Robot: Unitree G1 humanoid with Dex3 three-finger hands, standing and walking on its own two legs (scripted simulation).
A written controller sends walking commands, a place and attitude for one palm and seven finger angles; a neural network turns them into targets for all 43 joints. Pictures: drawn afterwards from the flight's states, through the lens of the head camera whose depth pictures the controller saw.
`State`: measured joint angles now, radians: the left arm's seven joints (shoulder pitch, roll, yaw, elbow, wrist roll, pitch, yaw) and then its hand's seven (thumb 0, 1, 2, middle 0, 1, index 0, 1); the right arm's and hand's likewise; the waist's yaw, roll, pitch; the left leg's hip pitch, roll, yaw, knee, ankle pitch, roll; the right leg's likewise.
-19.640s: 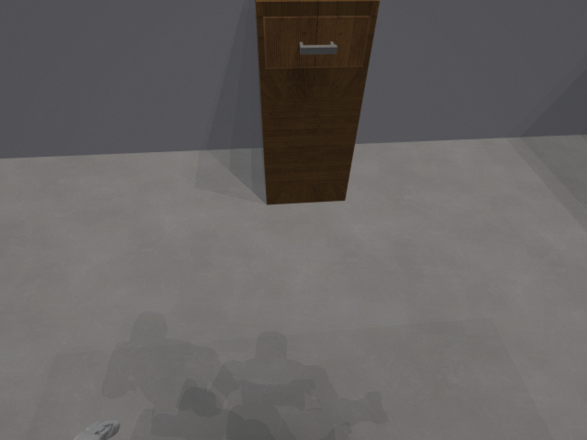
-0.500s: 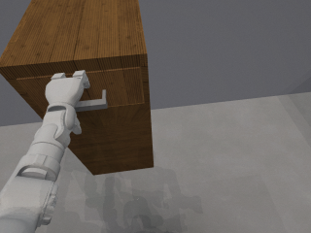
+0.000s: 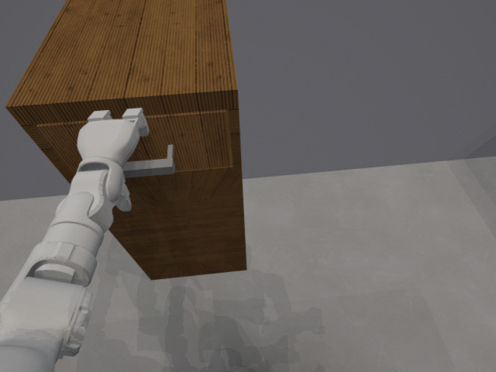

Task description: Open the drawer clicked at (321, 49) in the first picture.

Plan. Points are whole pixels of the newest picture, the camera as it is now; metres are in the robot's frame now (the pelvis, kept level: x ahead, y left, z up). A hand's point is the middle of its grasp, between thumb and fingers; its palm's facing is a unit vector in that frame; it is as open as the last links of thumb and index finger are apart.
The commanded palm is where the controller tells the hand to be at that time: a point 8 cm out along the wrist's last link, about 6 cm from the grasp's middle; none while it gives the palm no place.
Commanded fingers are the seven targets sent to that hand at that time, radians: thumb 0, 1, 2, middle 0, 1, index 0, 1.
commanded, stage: re-aim the fingers above the handle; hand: left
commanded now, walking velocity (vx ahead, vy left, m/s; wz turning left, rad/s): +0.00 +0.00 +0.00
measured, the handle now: (143, 160) +0.50 +0.22 +0.01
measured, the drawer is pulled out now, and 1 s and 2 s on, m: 0.00 0.00 0.00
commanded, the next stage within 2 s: lower the fingers behind the handle in 1.82 s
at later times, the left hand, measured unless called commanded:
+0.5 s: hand (130, 161) +0.46 +0.22 +0.06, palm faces -0.01 -0.02 -1.00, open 13.8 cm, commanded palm +0.43 +0.23 +0.13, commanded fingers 0.00 -0.50 0.30 -0.30 -1.20 -0.30 -1.20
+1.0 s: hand (117, 157) +0.46 +0.24 +0.07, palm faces -0.01 -0.01 -1.00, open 13.7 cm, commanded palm +0.43 +0.24 +0.13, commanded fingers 0.00 -0.50 0.30 -0.30 -1.20 -0.30 -1.20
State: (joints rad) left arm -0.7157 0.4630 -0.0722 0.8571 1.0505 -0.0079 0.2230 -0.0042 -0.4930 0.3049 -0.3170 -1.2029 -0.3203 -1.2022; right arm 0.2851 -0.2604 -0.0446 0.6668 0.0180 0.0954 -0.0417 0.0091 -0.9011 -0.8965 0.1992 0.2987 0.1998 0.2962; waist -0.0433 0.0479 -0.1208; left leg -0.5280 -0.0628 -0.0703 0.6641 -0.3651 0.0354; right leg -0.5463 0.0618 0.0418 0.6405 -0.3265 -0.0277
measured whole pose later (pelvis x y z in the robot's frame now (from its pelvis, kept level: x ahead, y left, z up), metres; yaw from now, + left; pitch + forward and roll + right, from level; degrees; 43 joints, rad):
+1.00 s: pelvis +0.00 +0.00 +0.00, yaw -1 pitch +13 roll +0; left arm -0.72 0.49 -0.01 0.92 1.06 0.02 0.23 0.00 -0.49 0.30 -0.34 -1.22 -0.35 -1.22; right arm 0.31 -0.26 -0.03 0.67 0.03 0.08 -0.05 0.01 -0.90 -0.90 0.20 0.30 0.20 0.30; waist -0.06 0.05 -0.12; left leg -0.52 -0.05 -0.05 0.64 -0.35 0.04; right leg -0.54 0.07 0.07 0.62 -0.31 -0.03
